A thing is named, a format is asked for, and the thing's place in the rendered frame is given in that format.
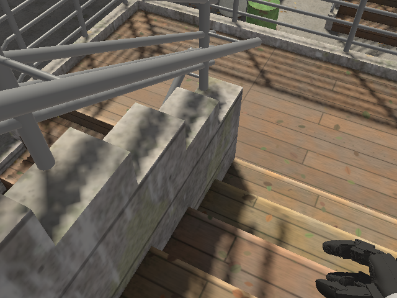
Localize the robot right hand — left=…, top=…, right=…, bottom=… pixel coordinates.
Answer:
left=315, top=239, right=397, bottom=298

